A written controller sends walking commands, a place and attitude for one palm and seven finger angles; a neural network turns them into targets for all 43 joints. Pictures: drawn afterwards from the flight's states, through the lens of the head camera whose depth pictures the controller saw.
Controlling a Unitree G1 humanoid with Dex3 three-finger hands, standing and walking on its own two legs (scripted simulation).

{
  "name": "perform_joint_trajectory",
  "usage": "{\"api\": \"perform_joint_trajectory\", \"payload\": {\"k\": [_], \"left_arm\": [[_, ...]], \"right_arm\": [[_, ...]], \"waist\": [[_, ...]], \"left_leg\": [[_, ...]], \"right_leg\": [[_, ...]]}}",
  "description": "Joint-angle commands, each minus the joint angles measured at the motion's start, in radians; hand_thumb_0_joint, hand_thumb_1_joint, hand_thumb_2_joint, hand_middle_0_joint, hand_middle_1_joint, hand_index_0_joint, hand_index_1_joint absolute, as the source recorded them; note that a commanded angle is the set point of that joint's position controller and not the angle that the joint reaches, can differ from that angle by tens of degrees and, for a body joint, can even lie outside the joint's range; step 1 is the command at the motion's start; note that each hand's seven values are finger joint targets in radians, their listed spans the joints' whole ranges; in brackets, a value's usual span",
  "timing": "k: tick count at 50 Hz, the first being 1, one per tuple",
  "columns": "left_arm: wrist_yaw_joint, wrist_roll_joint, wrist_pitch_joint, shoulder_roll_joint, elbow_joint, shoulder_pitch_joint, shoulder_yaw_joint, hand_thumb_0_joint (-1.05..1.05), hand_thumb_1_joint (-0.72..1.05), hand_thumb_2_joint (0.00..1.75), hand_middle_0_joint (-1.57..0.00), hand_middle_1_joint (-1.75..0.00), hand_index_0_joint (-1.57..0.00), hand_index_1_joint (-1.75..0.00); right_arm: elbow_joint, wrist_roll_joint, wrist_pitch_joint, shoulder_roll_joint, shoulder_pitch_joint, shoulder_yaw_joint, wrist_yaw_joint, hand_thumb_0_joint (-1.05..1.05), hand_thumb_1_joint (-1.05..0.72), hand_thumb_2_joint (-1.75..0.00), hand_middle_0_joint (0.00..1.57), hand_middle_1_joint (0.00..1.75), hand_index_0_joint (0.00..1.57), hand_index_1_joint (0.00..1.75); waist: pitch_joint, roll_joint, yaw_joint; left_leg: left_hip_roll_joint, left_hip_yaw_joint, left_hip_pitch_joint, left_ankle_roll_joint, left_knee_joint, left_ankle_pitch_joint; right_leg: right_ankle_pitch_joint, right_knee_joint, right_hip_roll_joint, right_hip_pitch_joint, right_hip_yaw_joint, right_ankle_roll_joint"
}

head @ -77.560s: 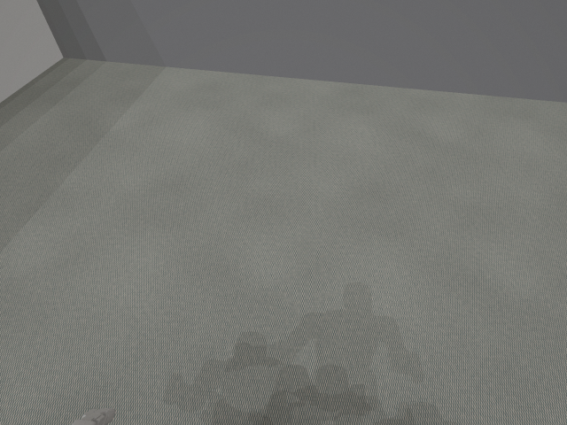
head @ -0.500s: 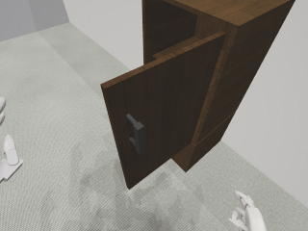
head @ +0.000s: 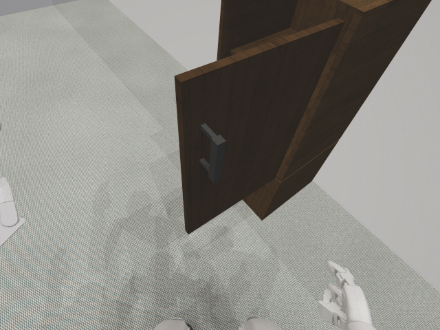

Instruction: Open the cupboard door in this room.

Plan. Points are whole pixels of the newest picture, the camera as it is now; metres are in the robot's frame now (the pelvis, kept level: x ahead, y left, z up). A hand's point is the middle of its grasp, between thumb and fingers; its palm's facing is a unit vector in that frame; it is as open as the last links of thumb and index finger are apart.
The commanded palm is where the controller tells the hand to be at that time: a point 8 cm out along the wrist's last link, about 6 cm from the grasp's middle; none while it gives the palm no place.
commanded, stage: step back with the hand held close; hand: left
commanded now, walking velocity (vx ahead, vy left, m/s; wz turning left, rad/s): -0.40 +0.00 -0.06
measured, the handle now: (210, 154) +0.43 +0.05 +0.05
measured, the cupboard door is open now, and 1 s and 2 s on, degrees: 88 88 88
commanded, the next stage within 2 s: stop stepping back and stand still in 0.12 s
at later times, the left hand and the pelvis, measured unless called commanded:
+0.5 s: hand out of the picture +0.09 +0.22 +0.17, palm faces +0.33 -0.82 -0.47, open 7.4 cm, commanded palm +0.04 +0.27 +0.19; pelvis -0.13 -0.02 +0.00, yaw -5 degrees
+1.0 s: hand out of the picture +0.04 +0.24 +0.17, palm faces +0.39 -0.82 -0.41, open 7.4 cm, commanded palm -0.02 +0.29 +0.19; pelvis -0.18 +0.00 +0.00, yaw -4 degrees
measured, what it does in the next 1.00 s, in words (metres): walks backwards: right foot, then left foot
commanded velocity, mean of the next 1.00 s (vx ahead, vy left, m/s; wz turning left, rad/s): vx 0.08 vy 0.02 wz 0.00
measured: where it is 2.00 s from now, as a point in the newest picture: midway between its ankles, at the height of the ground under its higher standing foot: outside the picture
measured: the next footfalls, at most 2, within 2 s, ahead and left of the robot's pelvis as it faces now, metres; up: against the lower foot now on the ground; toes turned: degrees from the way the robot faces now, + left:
right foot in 0.28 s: -0.15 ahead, -0.10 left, +0.00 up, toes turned -7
left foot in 0.48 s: -0.06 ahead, +0.07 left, +0.00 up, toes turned -3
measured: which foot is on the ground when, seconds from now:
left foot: down 0.00-0.28, up 0.30-0.46, down 0.48-0.72, up 0.74-0.94, down 0.96-1.00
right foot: up 0.00-0.26, down 0.28-1.00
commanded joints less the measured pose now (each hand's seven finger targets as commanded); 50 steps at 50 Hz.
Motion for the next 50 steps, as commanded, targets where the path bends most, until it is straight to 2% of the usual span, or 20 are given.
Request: {"api": "perform_joint_trajectory", "payload": {"k": [1, 7, 11, 13, 14, 15, 16, 18, 22, 26, 29, 33, 34, 36, 37, 39, 41, 46, 49, 50], "left_arm": [[0.033, -0.020, -0.071, 0.112, -0.256, 0.020, 0.098, 0.00, 0.90, 0.90, -0.20, -0.30, -0.20, -0.30], [0.026, -0.029, -0.007, 0.121, -0.181, -0.013, 0.069, 0.00, 0.90, 0.90, -0.20, -0.30, -0.20, -0.30], [0.011, -0.057, -0.010, 0.163, -0.221, 0.022, 0.111, 0.00, 0.90, 0.90, -0.20, -0.30, -0.20, -0.30], [0.005, -0.060, -0.026, 0.213, -0.251, 0.070, 0.145, 0.00, 0.90, 0.90, -0.20, -0.30, -0.20, -0.30], [0.015, -0.057, -0.038, 0.272, -0.250, 0.064, 0.194, 0.00, 0.90, 0.90, -0.20, -0.30, -0.20, -0.30], [0.021, -0.051, -0.032, 0.241, -0.224, 0.042, 0.162, 0.00, 0.90, 0.90, -0.20, -0.30, -0.20, -0.30], [0.019, -0.042, -0.012, 0.195, -0.183, 0.061, 0.135, 0.00, 0.90, 0.90, -0.20, -0.30, -0.20, -0.30], [0.033, -0.030, -0.001, 0.190, -0.167, 0.050, 0.147, 0.00, 0.90, 0.90, -0.20, -0.30, -0.20, -0.30], [0.043, -0.024, -0.001, 0.148, -0.103, -0.029, 0.089, 0.00, 0.90, 0.90, -0.20, -0.30, -0.20, -0.30], [0.041, -0.011, -0.037, 0.157, -0.128, -0.005, 0.095, 0.00, 0.90, 0.90, -0.20, -0.30, -0.20, -0.30], [0.038, 0.000, -0.051, 0.147, -0.177, -0.038, 0.080, 0.00, 0.90, 0.90, -0.20, -0.30, -0.20, -0.30], [0.039, 0.003, -0.041, 0.134, -0.124, 0.009, 0.081, 0.00, 0.90, 0.90, -0.20, -0.30, -0.20, -0.30], [0.035, 0.004, -0.038, 0.136, -0.094, 0.037, 0.089, 0.00, 0.90, 0.90, -0.20, -0.30, -0.20, -0.30], [0.028, -0.004, -0.034, 0.162, -0.095, -0.013, 0.099, 0.00, 0.90, 0.90, -0.20, -0.30, -0.20, -0.30], [0.032, -0.010, -0.045, 0.155, -0.127, -0.080, 0.100, 0.00, 0.90, 0.90, -0.20, -0.30, -0.20, -0.30], [0.029, -0.007, -0.055, 0.132, -0.036, -0.095, 0.083, 0.00, 0.90, 0.90, -0.20, -0.30, -0.20, -0.30], [0.024, 0.004, -0.052, 0.113, -0.010, -0.127, 0.047, 0.00, 0.90, 0.90, -0.20, -0.30, -0.20, -0.30], [0.040, 0.002, -0.051, 0.117, -0.106, -0.162, 0.039, 0.00, 0.90, 0.90, -0.20, -0.30, -0.20, -0.30], [0.041, -0.005, -0.061, 0.135, -0.199, -0.140, 0.075, 0.00, 0.90, 0.90, -0.20, -0.30, -0.20, -0.30], [0.032, -0.006, -0.061, 0.143, -0.145, -0.094, 0.092, 0.00, 0.90, 0.90, -0.20, -0.30, -0.20, -0.30]], "right_arm": [[-0.096, 0.003, -0.100, -0.146, 0.004, -0.057, 0.014, 0.00, -0.90, -0.90, 0.20, 0.30, 0.20, 0.30], [-0.097, -0.005, -0.087, -0.151, -0.040, -0.036, 0.015, 0.00, -0.90, -0.90, 0.20, 0.30, 0.20, 0.30], [-0.127, -0.004, -0.059, -0.145, -0.085, -0.024, 0.017, 0.00, -0.90, -0.90, 0.20, 0.30, 0.20, 0.30], [-0.150, 0.010, -0.035, -0.118, -0.061, -0.013, 0.023, 0.00, -0.90, -0.90, 0.20, 0.30, 0.20, 0.30], [-0.146, 0.006, -0.027, -0.118, -0.064, -0.006, 0.021, 0.00, -0.90, -0.90, 0.20, 0.30, 0.20, 0.30], [-0.141, 0.009, -0.034, -0.118, -0.050, 0.000, 0.018, 0.00, -0.90, -0.90, 0.20, 0.30, 0.20, 0.30], [-0.134, 0.026, -0.038, -0.119, -0.022, -0.001, 0.017, 0.00, -0.90, -0.90, 0.20, 0.30, 0.20, 0.30], [-0.145, 0.030, -0.037, -0.108, -0.040, 0.011, 0.001, 0.00, -0.90, -0.90, 0.20, 0.30, 0.20, 0.30], [-0.120, 0.021, -0.053, -0.150, -0.022, -0.005, -0.020, 0.00, -0.90, -0.90, 0.20, 0.30, 0.20, 0.30], [-0.128, 0.016, -0.077, -0.180, 0.006, -0.018, -0.022, 0.00, -0.90, -0.90, 0.20, 0.30, 0.20, 0.30], [-0.112, -0.004, -0.097, -0.166, -0.008, -0.011, -0.016, 0.00, -0.90, -0.90, 0.20, 0.30, 0.20, 0.30], [-0.118, -0.002, -0.087, -0.168, -0.018, -0.015, -0.015, 0.00, -0.90, -0.90, 0.20, 0.30, 0.20, 0.30], [-0.122, -0.003, -0.075, -0.162, -0.018, -0.019, -0.016, 0.00, -0.90, -0.90, 0.20, 0.30, 0.20, 0.30], [-0.121, 0.002, -0.048, -0.148, -0.006, -0.032, -0.006, 0.00, -0.90, -0.90, 0.20, 0.30, 0.20, 0.30], [-0.112, 0.005, -0.057, -0.168, -0.003, -0.039, -0.001, 0.00, -0.90, -0.90, 0.20, 0.30, 0.20, 0.30], [-0.084, -0.001, -0.067, -0.143, 0.035, -0.020, 0.001, 0.00, -0.90, -0.90, 0.20, 0.30, 0.20, 0.30], [-0.088, 0.003, -0.065, -0.134, 0.010, -0.009, -0.013, 0.00, -0.90, -0.90, 0.20, 0.30, 0.20, 0.30], [-0.102, -0.001, -0.096, -0.137, 0.001, -0.008, -0.034, 0.00, -0.90, -0.90, 0.20, 0.30, 0.20, 0.30], [-0.137, 0.009, -0.101, -0.170, -0.002, -0.018, -0.028, 0.00, -0.90, -0.90, 0.20, 0.30, 0.20, 0.30], [-0.108, 0.005, -0.102, -0.147, 0.008, -0.011, -0.021, 0.00, -0.90, -0.90, 0.20, 0.30, 0.20, 0.30]], "waist": [[-0.290, 0.222, 0.004], [-0.229, 0.257, -0.003], [-0.237, 0.225, 0.032], [-0.230, 0.040, 0.019], [-0.208, -0.106, 0.030], [-0.195, -0.126, 0.033], [-0.219, -0.174, 0.010], [-0.226, -0.126, 0.001], [-0.149, -0.049, -0.014], [-0.180, 0.187, -0.002], [-0.109, 0.267, -0.004], [-0.077, 0.219, 0.003], [-0.078, 0.161, 0.006], [-0.060, -0.202, 0.012], [-0.044, -0.173, 0.002], [-0.051, -0.027, -0.023], [-0.020, -0.045, -0.018], [-0.069, -0.003, 0.002], [-0.144, 0.205, 0.012], [-0.148, 0.260, -0.002]], "left_leg": [[0.311, -0.179, 0.327, 0.110, -0.201, 0.631], [0.288, -0.166, 0.228, 0.088, -0.368, 0.189], [0.209, -0.080, 0.126, 0.014, -0.354, -0.067], [0.042, 0.062, 0.189, -0.067, -0.077, -0.119], [0.005, 0.065, 0.148, -0.084, 0.181, -0.147], [-0.022, 0.009, -0.001, -0.076, 0.362, -0.205], [-0.008, -0.030, -0.102, -0.066, 0.403, -0.197], [0.025, 0.006, -0.090, -0.057, 0.260, -0.147], [0.014, 0.031, 0.170, -0.025, -0.109, -0.007], [0.150, -0.183, 0.249, 0.046, -0.208, 0.166], [0.246, -0.338, 0.089, 0.083, -0.436, -0.298], [0.156, -0.180, -0.084, 0.030, -0.377, -0.457], [0.103, -0.121, -0.119, 0.004, -0.248, -0.427], [-0.013, 0.006, -0.209, -0.041, 0.316, -0.229], [-0.002, -0.025, -0.247, -0.049, 0.501, -0.208], [0.067, -0.043, -0.189, -0.047, 0.470, -0.167], [0.069, 0.014, -0.064, -0.035, 0.307, -0.123], [0.031, 0.081, 0.212, -0.015, -0.102, -0.102], [0.222, -0.217, 0.300, 0.065, -0.202, 0.119], [0.258, -0.269, 0.251, 0.081, -0.285, 0.026]], "right_leg": [[-0.120, 0.159, -0.008, -0.008, -0.023, 0.005], [-0.131, -0.064, 0.003, 0.146, -0.095, 0.006], [0.047, -0.487, -0.011, 0.342, -0.139, -0.025], [0.131, -0.682, -0.169, 0.242, 0.005, -0.077], [0.172, -0.724, -0.350, 0.108, 0.185, -0.138], [0.385, -0.652, -0.402, 0.144, 0.205, -0.185], [0.677, -0.531, -0.349, 0.277, 0.121, -0.153], [0.827, -0.441, -0.316, 0.382, 0.051, -0.143], [0.486, -0.452, -0.260, 0.255, 0.024, -0.077], [0.190, -0.318, -0.075, 0.218, -0.060, -0.019], [-0.107, -0.129, -0.041, 0.225, -0.104, -0.018], [-0.065, -0.380, -0.029, 0.417, -0.156, -0.050], [-0.096, -0.471, -0.059, 0.435, -0.085, -0.075], [-0.381, -0.731, -0.378, 0.289, 0.425, -0.228], [-0.246, -0.734, -0.419, 0.259, 0.466, -0.267], [-0.196, -0.678, -0.368, 0.200, 0.266, -0.227], [-0.156, -0.661, -0.302, 0.112, 0.134, -0.183], [-0.100, -0.525, -0.224, 0.146, 0.052, -0.128], [0.128, -0.221, -0.058, 0.128, -0.088, -0.022], [-0.029, -0.166, -0.041, 0.135, -0.121, -0.008]]}}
